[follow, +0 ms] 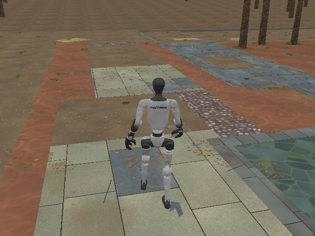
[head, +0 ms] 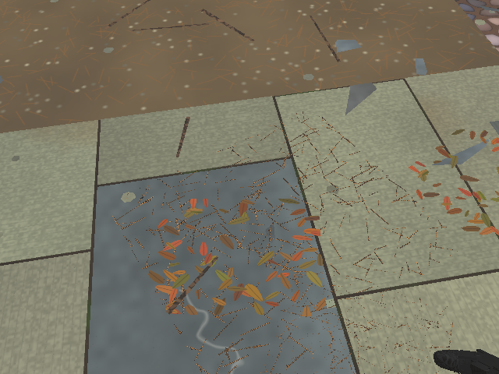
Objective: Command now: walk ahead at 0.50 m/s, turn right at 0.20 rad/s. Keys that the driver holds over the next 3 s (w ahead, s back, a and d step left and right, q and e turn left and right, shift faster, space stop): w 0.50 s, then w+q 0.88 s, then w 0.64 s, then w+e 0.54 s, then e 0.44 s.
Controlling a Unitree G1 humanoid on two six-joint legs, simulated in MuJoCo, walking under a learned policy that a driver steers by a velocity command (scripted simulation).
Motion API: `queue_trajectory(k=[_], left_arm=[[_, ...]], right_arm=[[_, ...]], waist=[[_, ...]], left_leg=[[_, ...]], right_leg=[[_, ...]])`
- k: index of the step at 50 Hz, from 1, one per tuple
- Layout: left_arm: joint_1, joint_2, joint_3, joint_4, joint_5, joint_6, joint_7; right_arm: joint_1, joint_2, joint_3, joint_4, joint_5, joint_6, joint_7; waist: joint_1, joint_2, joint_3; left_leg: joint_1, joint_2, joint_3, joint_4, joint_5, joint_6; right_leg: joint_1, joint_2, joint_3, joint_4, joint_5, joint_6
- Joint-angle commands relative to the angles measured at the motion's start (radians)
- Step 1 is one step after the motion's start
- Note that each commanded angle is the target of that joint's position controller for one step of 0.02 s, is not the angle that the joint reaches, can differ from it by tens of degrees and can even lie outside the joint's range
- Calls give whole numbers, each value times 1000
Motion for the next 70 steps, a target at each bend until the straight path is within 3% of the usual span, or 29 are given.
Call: queue_trajectory(k=[1, 3, 4, 5, 6, 7, 9, 11, 14, 21, 26, 28, 30, 31, 32, 33, 36, 41, 47, 52, 54, 56, 57, 58, 59, 60, 63, 66, 70], left_arm=[[53, 167, 45, -15, 1, 1, 8], [23, 166, 44, -18, 1, 10, 10], [13, 139, 31, -28, 8, 11, 9], [61, 87, 10, -49, 28, 7, 11], [173, 32, -5, -44, -1, -10, 6], [92, 131, 11, -39, -16, -18, 3], [-74, 147, 17, -78, -9, -26, 1], [-73, 120, 20, -79, 6, -25, -3], [-64, 75, 10, -78, 8, -13, -2], [-289, 34, -12, -133, 7, -28, -18], [-393, 56, -8, -177, -1, -40, -42], [-333, 87, 6, -167, 2, -47, -44], [-64, 171, 47, -96, 16, -50, -29], [80, 266, 70, -80, 38, -45, -18], [113, 242, 62, -66, 27, -35, -22], [73, 162, 40, -66, 19, -32, -18], [-109, 81, 13, -65, 21, -42, -20], [-156, 90, 26, -20, 33, -72, -17], [-104, 140, 40, 25, 26, -55, 6], [-41, 177, 55, 66, 1, -18, 10], [-60, 204, 63, 63, -7, -3, 15], [-89, 220, 65, 56, -15, 13, 21], [-85, 198, 55, 47, -6, 10, 25], [3, 52, 9, -7, 39, -13, 11], [-60, 79, 2, -24, 12, -57, -2], [-172, 143, 18, -55, -30, -83, -13], [-178, 147, 25, -44, 15, -90, -2], [-160, 118, 24, -46, 29, -55, -4], [-292, 68, 2, -83, 29, -46, -8]], right_arm=[[-97, -111, -29, -93, 3, -27, 9], [28, -140, -47, -59, 0, -32, 5], [167, -179, -63, -27, -9, -34, 0], [327, -249, -79, -8, -19, -33, -3], [387, -266, -87, 34, -9, -23, 8], [364, -175, -63, 28, 18, -20, 9], [237, -128, -42, 7, 2, -8, 1], [195, -100, -30, 6, -16, -9, -1], [207, -116, -33, 26, -2, -16, -5], [296, -167, -42, 79, 14, 4, -23], [365, -179, -46, 125, 22, 30, -29], [351, -197, -52, 129, 23, 41, -34], [319, -169, -38, 112, 14, 44, -37], [384, -73, -8, 78, -2, 31, -33], [451, -43, 5, 91, 10, 14, -29], [365, -151, -27, 86, 39, 11, -27], [267, -140, -42, 63, 27, 26, -33], [265, -74, -41, 49, 24, 74, -37], [89, -41, -26, -12, 16, 60, -2], [-24, -50, -24, -86, 17, 62, 25], [10, -78, -39, -98, 17, 67, 31], [208, -144, -79, -60, 22, 72, 24], [379, -216, -117, -15, 24, 79, 6], [390, -340, -141, -7, 33, 79, -9], [401, -293, -119, -50, 23, 61, -4], [376, -223, -98, -44, 12, 46, 0], [207, -128, -68, -75, 6, 33, -7], [193, -145, -70, -88, 7, 30, -20], [238, -175, -79, -73, 14, 37, -43]], waist=[[-4, -142, 27], [-78, -151, -35], [-142, -128, -151], [-175, 21, -316], [-134, 298, -383], [-170, 154, -274], [-147, 4, -71], [-99, 24, -33], [-81, 43, -30], [-151, 16, 14], [-164, 23, 45], [-113, 38, 14], [25, 15, -171], [39, -161, -349], [26, -322, -459], [42, -217, -311], [-44, -153, -61], [-98, -123, 2], [-39, -81, 49], [-12, -80, 80], [-51, -113, 32], [-173, -121, -84], [-253, -66, -174], [-153, 213, -239], [-186, 140, -401], [-217, 67, -283], [-97, -17, -99], [-62, -20, -67], [-105, 10, -23]], left_leg=[[15, -10, 11, -38, -81, 43], [189, -52, 57, -85, -116, 86], [416, -6, 21, -54, -71, 131], [737, 184, -227, -20, -60, 223], [960, 337, -663, -174, -331, 351], [903, 318, -673, -232, -542, 311], [643, 244, -425, -274, -407, 254], [508, 187, -311, -318, -238, 246], [455, 167, -209, -365, -92, 265], [457, 116, -42, -393, -1, 223], [592, 188, -79, -324, 39, 206], [617, 194, -97, -241, 176, 188], [476, 107, -42, 72, 259, 136], [127, -17, 23, 447, -94, 70], [-67, -91, -52, 652, -668, 50], [-157, -35, -94, 740, -628, 55], [-100, 68, -53, 651, -398, 47], [-78, 95, -67, 569, -243, 17], [-80, 74, 13, 240, 0, 26], [-122, 47, 76, 116, -112, 76], [-23, -11, 133, 109, -215, 113], [255, -97, 177, 63, -241, 168], [553, -86, 90, 15, -198, 213], [910, 179, -427, -32, -294, 385], [1011, 292, -802, -213, -437, 478], [949, 268, -673, -247, -382, 414], [564, 158, -377, -261, -100, 335], [418, 124, -297, -304, 25, 337], [330, 50, -185, -311, -27, 280]], right_leg=[[30, -312, 180, -27, 369, -126], [44, -275, 147, 104, 623, -95], [-23, -221, 102, 284, 662, -66], [-244, -121, 42, 598, 367, -19], [-577, 8, 17, 873, -252, 39], [-697, -54, 77, 959, -246, 34], [-705, -145, 1, 904, -73, 34], [-624, -197, -12, 808, 10, 44], [-603, -215, -44, 707, 42, 70], [-557, -182, -101, 297, 386, 92], [-563, -157, -92, 182, 324, 54], [-457, -130, -101, 147, 252, 30], [-27, -156, -89, 147, 295, -31], [383, -413, 235, 173, 261, -141], [483, -533, 555, 43, 88, -215], [369, -492, 473, 0, -29, -169], [-3, -387, 158, -119, 103, -109], [-126, -361, -68, -216, 303, -117], [-54, -344, -243, -229, 375, -91], [130, -398, -294, -148, 514, -69], [166, -399, -324, -29, 828, -46], [117, -363, -360, 267, 1028, -9], [-72, -321, -366, 533, 840, 35], [-547, -142, -332, 910, -53, 107], [-699, -53, -71, 1074, -294, 107], [-792, -111, -22, 1070, -210, 79], [-637, -212, -23, 833, -36, 68], [-560, -210, -47, 705, 13, 110], [-520, -165, -72, 401, 277, 147]])
Next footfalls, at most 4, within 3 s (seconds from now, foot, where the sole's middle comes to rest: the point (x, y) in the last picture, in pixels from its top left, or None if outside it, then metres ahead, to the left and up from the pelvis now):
0.08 left None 0.23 0.13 -0.78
0.60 right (333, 362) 0.52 -0.12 -0.78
1.14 left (234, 272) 0.77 0.17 -0.78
1.62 right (266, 185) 1.11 0.09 -0.78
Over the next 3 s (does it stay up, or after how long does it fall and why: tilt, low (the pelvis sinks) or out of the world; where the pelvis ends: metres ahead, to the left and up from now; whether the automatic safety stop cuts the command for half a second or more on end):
stays up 1.50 0.38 0.00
